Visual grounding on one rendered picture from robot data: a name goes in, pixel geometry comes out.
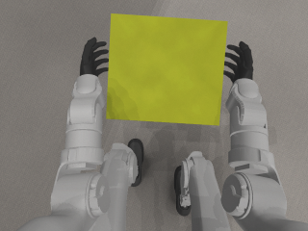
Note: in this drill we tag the robot left upper arm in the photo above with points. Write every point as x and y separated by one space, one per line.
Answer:
77 201

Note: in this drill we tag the robot right upper arm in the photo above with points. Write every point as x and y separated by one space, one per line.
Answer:
257 203

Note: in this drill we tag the robot right hand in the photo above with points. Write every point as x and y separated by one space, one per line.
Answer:
244 68

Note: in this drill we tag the right robot thigh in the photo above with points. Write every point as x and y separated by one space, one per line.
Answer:
199 179

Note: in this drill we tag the left robot forearm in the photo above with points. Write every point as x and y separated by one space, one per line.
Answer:
84 128

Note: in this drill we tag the carton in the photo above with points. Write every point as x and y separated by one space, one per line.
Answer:
165 69

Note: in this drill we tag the robot left hand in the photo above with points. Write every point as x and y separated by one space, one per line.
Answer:
88 63

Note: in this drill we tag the left robot shin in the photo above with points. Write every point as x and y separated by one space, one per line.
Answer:
121 146

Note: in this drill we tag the right robot forearm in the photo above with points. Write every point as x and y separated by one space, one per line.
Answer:
249 136

